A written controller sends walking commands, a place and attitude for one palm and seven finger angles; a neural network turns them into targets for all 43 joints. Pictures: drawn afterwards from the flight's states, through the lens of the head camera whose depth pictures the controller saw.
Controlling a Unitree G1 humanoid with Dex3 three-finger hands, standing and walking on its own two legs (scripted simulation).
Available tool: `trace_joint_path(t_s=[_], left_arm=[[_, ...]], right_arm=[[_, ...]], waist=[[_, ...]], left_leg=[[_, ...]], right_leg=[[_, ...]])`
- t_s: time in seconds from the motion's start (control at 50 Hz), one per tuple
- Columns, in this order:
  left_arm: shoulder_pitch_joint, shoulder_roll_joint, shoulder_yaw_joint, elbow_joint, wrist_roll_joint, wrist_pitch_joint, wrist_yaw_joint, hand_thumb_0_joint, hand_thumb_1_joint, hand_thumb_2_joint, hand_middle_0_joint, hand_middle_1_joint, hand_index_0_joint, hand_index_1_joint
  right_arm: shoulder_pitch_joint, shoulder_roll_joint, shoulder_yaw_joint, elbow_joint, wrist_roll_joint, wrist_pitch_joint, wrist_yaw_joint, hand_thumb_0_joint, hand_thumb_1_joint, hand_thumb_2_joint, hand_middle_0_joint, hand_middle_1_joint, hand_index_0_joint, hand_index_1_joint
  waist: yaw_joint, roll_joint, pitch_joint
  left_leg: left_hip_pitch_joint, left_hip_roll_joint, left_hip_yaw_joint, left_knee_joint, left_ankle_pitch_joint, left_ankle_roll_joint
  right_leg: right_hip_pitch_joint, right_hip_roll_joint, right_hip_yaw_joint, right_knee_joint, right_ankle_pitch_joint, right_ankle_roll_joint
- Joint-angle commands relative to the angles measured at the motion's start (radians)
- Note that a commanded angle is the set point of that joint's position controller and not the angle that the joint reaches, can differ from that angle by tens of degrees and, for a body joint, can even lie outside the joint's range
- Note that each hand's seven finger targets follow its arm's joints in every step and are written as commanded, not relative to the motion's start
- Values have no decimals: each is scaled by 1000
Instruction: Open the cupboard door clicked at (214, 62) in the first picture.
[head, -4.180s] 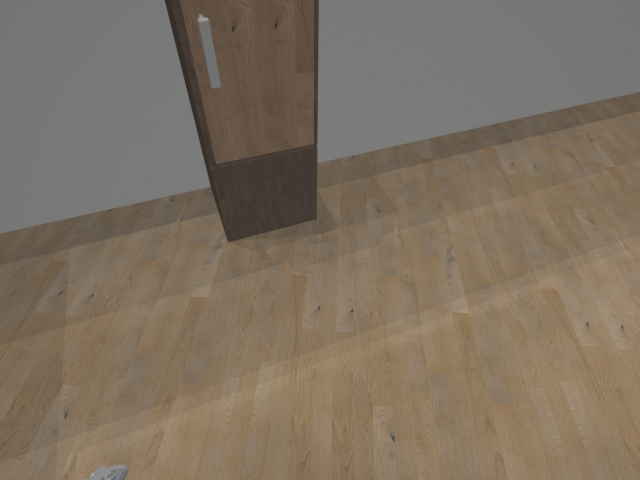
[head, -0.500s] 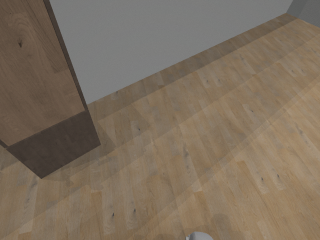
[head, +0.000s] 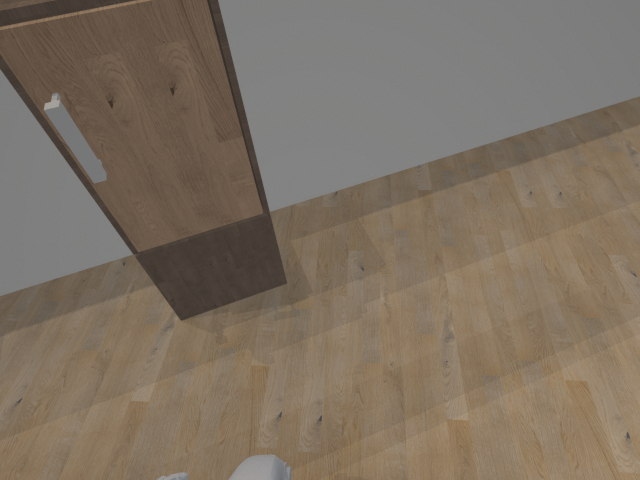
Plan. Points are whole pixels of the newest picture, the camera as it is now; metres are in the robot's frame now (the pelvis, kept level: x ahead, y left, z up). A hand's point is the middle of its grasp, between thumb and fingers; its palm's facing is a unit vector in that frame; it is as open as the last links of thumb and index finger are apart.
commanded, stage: turn to face it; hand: left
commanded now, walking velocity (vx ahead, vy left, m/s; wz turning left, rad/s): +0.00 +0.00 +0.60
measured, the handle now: (78, 138) +0.72 +0.52 +0.04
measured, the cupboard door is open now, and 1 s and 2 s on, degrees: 0 0 0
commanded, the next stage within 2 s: take the last steps up to it in 0.60 s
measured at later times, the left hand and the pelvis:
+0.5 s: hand out of the picture -0.01 +0.28 -0.17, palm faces +0.29 -0.92 -0.25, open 7.4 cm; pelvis +0.00 +0.05 +0.00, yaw +14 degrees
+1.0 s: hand out of the picture -0.04 +0.18 -0.15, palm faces +0.42 -0.87 -0.25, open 7.3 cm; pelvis +0.03 +0.01 +0.01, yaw +22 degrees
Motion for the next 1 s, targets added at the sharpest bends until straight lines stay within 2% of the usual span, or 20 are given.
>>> trace_joint_path(t_s=[0.0,0.14,0.18,0.2,0.22,0.24,0.26,0.32,0.38,0.58,0.66,0.68,0.7,0.72,0.74,0.76,0.78,0.82,0.86,0.98], left_arm=[[64,225,62,-48,9,-17,11,0,900,900,-200,-300,-200,-300],[109,268,79,-24,17,-6,8,0,900,900,-200,-300,-200,-300],[95,274,81,-16,12,-3,5,0,900,900,-200,-300,-200,-300],[85,268,80,-13,3,-2,2,0,900,900,-200,-300,-200,-300],[81,237,79,-33,-5,0,-2,0,900,900,-200,-300,-200,-300],[41,163,53,-80,-9,1,-9,0,900,900,-200,-300,-200,-300],[-4,185,51,-86,0,17,2,0,900,900,-200,-300,-200,-300],[-16,183,59,-36,2,24,-4,0,900,900,-200,-300,-200,-300],[41,174,58,-1,0,30,-10,0,900,900,-200,-300,-200,-300],[-34,133,43,-21,-4,27,0,0,900,900,-200,-300,-200,-300],[46,131,43,5,-9,5,5,0,900,900,-200,-300,-200,-300],[78,142,44,17,-7,-6,8,0,900,900,-200,-300,-200,-300],[98,197,52,32,4,-23,13,0,900,900,-200,-300,-200,-300],[130,271,63,38,12,-32,13,0,900,900,-200,-300,-200,-300],[146,280,58,31,8,-26,7,0,900,900,-200,-300,-200,-300],[108,237,63,31,7,-31,9,0,900,900,-200,-300,-200,-300],[85,212,57,34,5,-34,7,0,900,900,-200,-300,-200,-300],[82,158,40,46,2,-49,2,0,900,900,-200,-300,-200,-300],[121,133,31,63,2,-61,-3,0,900,900,-200,-300,-200,-300],[244,112,24,130,8,-77,-3,0,900,900,-200,-300,-200,-300]], right_arm=[[-106,-32,1,-96,4,-18,1,0,-900,-900,200,300,200,300],[-143,-12,27,-112,12,-40,-1,0,-900,-900,200,300,200,300],[-90,-27,26,-101,12,-49,-5,0,-900,-900,200,300,200,300],[-41,-54,20,-91,9,-56,-6,0,-900,-900,200,300,200,300],[43,-139,-3,-76,2,-69,-11,0,-900,-900,200,300,200,300],[105,-242,-27,-63,7,-72,-20,0,-900,-900,200,300,200,300],[136,-241,-21,-38,13,-62,-25,0,-900,-900,200,300,200,300],[-9,-138,10,-67,5,-70,-46,0,-900,-900,200,300,200,300],[-52,-114,20,-77,8,-78,-46,0,-900,-900,200,300,200,300],[7,-98,17,-41,-2,-69,-45,0,-900,-900,200,300,200,300],[-13,-90,15,-32,3,-69,-44,0,-900,-900,200,300,200,300],[-12,-70,18,-27,9,-71,-42,0,-900,-900,200,300,200,300],[22,-13,27,-20,19,-75,-36,0,-900,-900,200,300,200,300],[9,42,43,-46,18,-74,-35,0,-900,-900,200,300,200,300],[4,-8,26,-50,9,-61,-36,0,-900,-900,200,300,200,300],[-3,-16,19,-31,-2,-52,-30,0,-900,-900,200,300,200,300],[-3,-21,17,-12,-5,-51,-23,0,-900,-900,200,300,200,300],[27,2,16,22,-9,-58,-9,0,-900,-900,200,300,200,300],[53,21,19,39,-8,-61,-6,0,-900,-900,200,300,200,300],[-2,39,25,42,-7,-67,-4,0,-900,-900,200,300,200,300]], waist=[[62,-210,-7],[90,-272,-80],[60,-260,-118],[27,-196,-141],[-24,0,-209],[-54,278,-221],[-58,170,-218],[-4,143,-99],[32,100,-79],[8,115,-53],[51,89,-91],[66,52,-115],[65,-105,-150],[79,-338,-124],[95,-265,-113],[80,-290,-41],[69,-254,14],[46,-161,49],[44,-173,58],[70,-176,70]], left_leg=[[-60,22,35,-88,-33,-6],[107,8,120,-416,-71,31],[212,-5,139,-574,25,47],[340,-1,129,-703,148,60],[550,144,-54,-770,406,124],[669,397,-363,-772,903,267],[609,424,-291,-749,952,322],[461,281,-181,-779,770,263],[419,215,-112,-804,701,235],[377,216,-217,-821,552,261],[316,178,-225,-737,542,220],[285,136,-195,-684,454,176],[164,60,-121,-563,232,114],[12,-57,-12,-405,-163,60],[17,-35,-50,-250,-246,67],[-33,-7,-77,-154,-179,72],[-58,4,-66,-89,-103,71],[-75,29,-37,-49,25,64],[-73,35,-15,-44,103,53],[-100,79,20,-156,149,38]], right_leg=[[80,-252,126,-163,423,-90],[134,-279,67,-51,614,-88],[122,-266,26,27,615,-52],[59,-247,-7,131,591,-14],[-133,-175,-49,334,364,49],[-408,-41,-17,545,-328,115],[-392,-47,97,620,-365,98],[-396,-53,145,671,-182,107],[-342,-30,131,632,-94,115],[-223,26,125,313,-124,104],[-37,54,110,28,37,89],[50,32,123,-110,153,85],[200,-108,263,-189,218,51],[223,-316,478,-228,306,-48],[118,-367,494,-266,152,-118],[59,-319,484,-316,-4,-117],[30,-280,459,-345,-120,-98],[31,-213,332,-338,-93,-56],[33,-179,256,-344,-37,-40],[82,-194,243,-371,-6,-71]])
